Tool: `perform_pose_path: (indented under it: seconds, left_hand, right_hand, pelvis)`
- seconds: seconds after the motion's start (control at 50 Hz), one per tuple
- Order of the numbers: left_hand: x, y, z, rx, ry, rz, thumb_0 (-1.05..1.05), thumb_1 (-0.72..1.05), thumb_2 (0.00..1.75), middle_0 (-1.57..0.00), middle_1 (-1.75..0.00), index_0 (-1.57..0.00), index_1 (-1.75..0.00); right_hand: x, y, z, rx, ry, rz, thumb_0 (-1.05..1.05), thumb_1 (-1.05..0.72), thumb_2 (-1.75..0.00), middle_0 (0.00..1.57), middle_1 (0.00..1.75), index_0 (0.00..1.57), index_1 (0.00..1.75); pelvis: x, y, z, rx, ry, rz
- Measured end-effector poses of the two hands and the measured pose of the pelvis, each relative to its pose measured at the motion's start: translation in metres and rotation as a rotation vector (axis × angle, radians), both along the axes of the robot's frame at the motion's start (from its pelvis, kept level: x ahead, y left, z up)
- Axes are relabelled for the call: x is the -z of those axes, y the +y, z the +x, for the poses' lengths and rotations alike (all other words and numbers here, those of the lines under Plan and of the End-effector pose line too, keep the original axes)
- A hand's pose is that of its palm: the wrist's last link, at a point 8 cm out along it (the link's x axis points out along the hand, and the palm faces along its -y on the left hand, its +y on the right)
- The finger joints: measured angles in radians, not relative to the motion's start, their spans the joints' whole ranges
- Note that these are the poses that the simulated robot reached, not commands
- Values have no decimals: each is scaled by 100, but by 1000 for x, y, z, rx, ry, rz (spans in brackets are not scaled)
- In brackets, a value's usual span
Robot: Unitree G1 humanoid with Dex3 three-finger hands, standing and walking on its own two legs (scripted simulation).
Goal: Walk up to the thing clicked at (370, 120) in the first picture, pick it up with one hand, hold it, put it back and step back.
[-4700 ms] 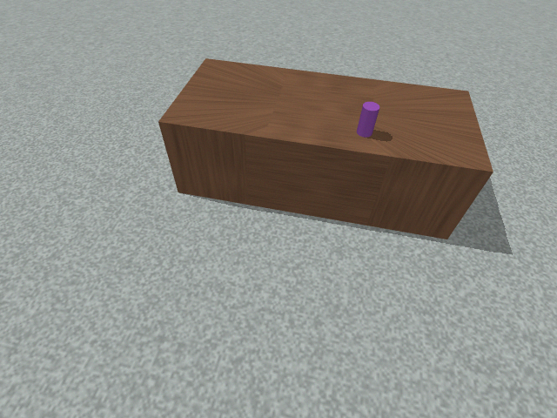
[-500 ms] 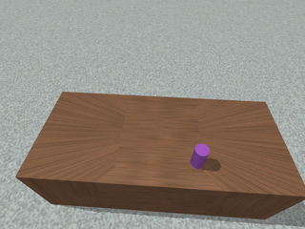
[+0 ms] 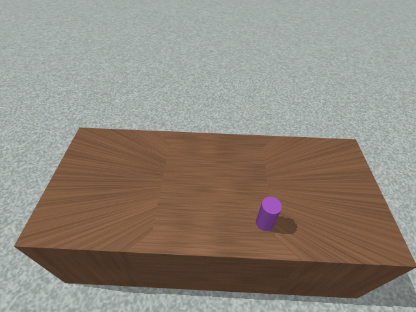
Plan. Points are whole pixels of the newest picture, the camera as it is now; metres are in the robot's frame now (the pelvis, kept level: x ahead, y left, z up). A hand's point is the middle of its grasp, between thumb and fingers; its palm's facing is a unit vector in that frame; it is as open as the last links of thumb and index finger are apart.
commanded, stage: stand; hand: right
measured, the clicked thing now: (268, 214) +0.48 -0.20 -0.30
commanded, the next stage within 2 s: none
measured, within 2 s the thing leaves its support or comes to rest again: neither
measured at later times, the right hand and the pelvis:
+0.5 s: hand out of the picture +0.10 -0.26 -0.16, palm faces -0.06 +0.94 -0.33, open 7.3 cm; pelvis +0.01 -0.01 +0.00, yaw +1 degrees
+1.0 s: hand out of the picture +0.08 -0.26 -0.16, palm faces -0.06 +0.94 -0.33, open 7.3 cm; pelvis +0.02 -0.01 +0.00, yaw +1 degrees
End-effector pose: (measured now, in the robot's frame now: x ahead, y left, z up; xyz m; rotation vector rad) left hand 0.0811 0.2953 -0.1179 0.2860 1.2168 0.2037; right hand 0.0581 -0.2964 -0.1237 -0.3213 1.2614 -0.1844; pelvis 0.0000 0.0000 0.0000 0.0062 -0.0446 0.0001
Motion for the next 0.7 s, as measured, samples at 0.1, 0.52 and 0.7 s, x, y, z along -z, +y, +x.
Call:
perform_pose_path:
  seconds: [0.1,0.52,0.7]
  left_hand:
    - [-2,2,-3,-1,10,11,1,90,90,-21,-30,-20,-30]
    - [-3,-4,-2,-11,20,24,1,90,90,-21,-30,-20,-30]
    - [-3,-8,1,-9,17,22,1,90,90,-21,-30,-20,-30]
  right_hand:
    - [2,2,8,-10,-7,12,1,-91,-90,20,30,21,30]
    - [0,-7,34,-34,-32,11,0,-91,-90,20,30,21,30]
    - [0,-10,30,-29,-22,8,0,-91,-90,20,30,21,30]
  pelvis:
    - [0,-1,4,-3,3,1]
    - [-1,-9,15,-12,4,-3]
    - [0,-12,16,-11,3,-4]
